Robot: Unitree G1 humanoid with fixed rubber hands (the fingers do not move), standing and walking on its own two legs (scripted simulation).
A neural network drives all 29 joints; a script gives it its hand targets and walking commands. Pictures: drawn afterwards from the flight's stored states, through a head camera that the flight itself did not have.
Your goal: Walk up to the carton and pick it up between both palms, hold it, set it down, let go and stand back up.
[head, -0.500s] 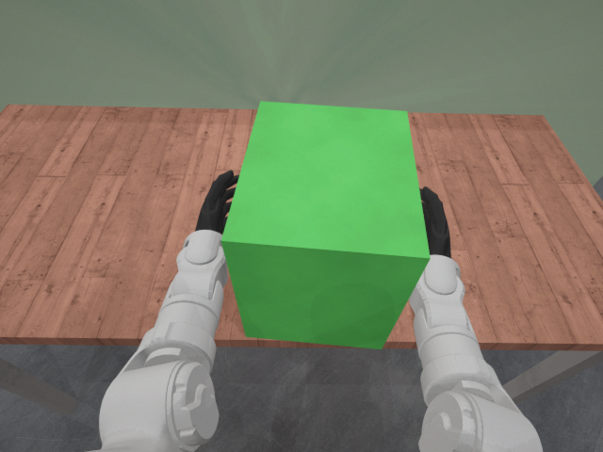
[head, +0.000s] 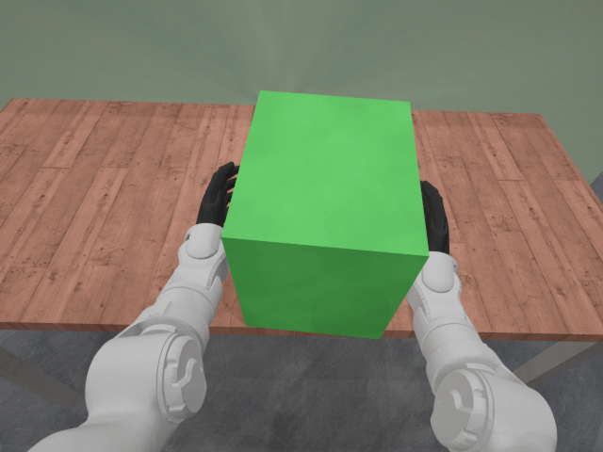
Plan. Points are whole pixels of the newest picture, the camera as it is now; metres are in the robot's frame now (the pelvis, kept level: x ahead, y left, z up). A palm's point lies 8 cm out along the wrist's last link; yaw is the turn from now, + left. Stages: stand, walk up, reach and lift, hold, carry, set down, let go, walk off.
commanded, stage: reach and lift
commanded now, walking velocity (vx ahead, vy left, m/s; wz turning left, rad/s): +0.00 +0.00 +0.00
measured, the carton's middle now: (322, 220) +0.45 -0.04 +0.05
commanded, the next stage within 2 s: none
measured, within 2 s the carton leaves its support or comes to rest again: leaves its support in 0.40 s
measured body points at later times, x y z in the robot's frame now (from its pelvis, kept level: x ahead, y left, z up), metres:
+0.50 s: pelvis +0.00 +0.00 -0.01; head +0.03 -0.01 +0.44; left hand +0.45 +0.12 +0.09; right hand +0.42 -0.19 +0.09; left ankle -0.02 +0.12 -0.75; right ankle +0.01 -0.14 -0.75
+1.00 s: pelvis -0.02 +0.01 +0.00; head -0.05 +0.02 +0.45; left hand +0.43 +0.13 +0.18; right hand +0.41 -0.18 +0.19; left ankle -0.02 +0.12 -0.75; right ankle +0.01 -0.14 -0.75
